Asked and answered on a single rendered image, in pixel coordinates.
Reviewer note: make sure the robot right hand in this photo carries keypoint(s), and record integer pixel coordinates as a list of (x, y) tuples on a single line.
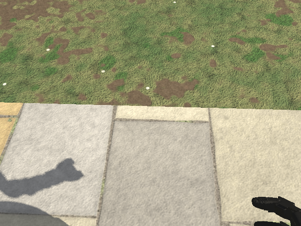
[(281, 207)]

